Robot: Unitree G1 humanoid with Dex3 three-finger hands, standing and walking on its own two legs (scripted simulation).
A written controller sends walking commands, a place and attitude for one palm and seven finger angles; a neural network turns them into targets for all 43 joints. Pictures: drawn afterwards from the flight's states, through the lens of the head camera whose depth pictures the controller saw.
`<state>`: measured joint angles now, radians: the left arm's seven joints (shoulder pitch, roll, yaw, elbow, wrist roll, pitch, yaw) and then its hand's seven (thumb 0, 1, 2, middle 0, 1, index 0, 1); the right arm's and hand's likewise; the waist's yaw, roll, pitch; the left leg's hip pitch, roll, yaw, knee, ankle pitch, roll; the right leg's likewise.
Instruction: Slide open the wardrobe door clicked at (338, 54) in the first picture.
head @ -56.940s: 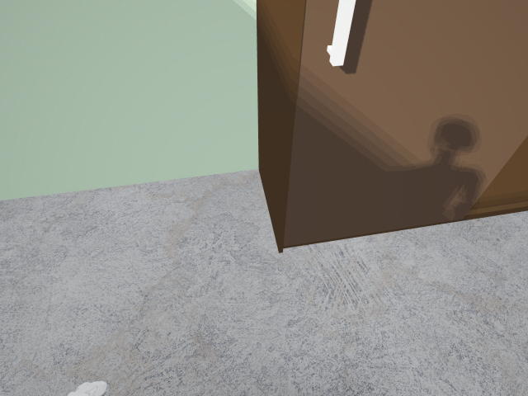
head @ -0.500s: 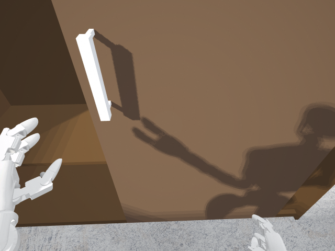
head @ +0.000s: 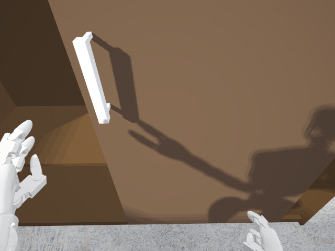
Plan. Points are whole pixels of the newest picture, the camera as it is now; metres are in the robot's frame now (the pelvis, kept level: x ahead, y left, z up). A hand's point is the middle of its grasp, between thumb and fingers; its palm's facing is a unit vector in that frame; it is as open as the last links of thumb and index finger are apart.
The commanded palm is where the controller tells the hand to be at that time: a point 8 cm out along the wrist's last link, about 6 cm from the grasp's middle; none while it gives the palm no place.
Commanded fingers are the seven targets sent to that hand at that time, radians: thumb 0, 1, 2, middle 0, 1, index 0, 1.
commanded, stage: step back with the hand held close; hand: left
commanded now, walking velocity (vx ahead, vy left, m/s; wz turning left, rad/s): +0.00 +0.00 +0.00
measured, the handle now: (97, 81) +0.42 +0.24 +0.23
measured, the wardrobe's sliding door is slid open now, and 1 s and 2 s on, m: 0.69 0.69 0.69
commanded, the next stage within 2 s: stop stepping back and stand still in 1.14 s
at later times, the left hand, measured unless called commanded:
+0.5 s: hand (30, 185) +0.17 +0.28 +0.16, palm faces +0.35 -0.81 -0.47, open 7.5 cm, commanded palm +0.11 +0.32 +0.17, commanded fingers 0.00 0.90 0.90 -0.20 -0.30 -0.20 -0.30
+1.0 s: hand out of the picture +0.08 +0.33 +0.16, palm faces +0.46 -0.80 -0.38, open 7.5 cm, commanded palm +0.02 +0.37 +0.17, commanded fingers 0.00 0.90 0.90 -0.20 -0.30 -0.20 -0.30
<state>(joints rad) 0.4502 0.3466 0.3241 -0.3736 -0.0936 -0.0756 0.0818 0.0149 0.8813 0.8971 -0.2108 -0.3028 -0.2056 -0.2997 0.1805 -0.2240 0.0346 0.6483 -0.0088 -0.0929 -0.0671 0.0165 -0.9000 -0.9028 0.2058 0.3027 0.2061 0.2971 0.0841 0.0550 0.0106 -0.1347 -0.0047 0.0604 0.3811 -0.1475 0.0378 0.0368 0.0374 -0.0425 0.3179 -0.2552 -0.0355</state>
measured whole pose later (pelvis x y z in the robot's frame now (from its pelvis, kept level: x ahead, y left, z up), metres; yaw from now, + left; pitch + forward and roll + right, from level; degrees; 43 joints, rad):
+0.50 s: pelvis -0.04 +0.02 -0.01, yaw -2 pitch -1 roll -2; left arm 0.55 0.43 0.39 -0.47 -0.07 -0.16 0.10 0.01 0.88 0.90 -0.22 -0.30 -0.21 -0.30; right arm 0.20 -0.25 -0.01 0.54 0.02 0.01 -0.08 0.02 -0.90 -0.90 0.20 0.30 0.20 0.30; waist 0.01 0.04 0.01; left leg -0.32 0.01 0.09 0.46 -0.12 0.07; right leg -0.17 0.04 -0.02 0.42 -0.23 0.00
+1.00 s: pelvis -0.11 +0.06 -0.02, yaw +2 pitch -3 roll -6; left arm 0.46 0.41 0.40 -0.50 -0.03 -0.24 0.14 0.01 0.88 0.90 -0.21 -0.30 -0.21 -0.30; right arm 0.20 -0.22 0.00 0.61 -0.01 -0.09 -0.08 0.02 -0.90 -0.90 0.21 0.30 0.21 0.30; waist 0.02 0.03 0.04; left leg -0.47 -0.02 0.03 0.56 -0.12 0.10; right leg -0.29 0.08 0.01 0.60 -0.31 0.01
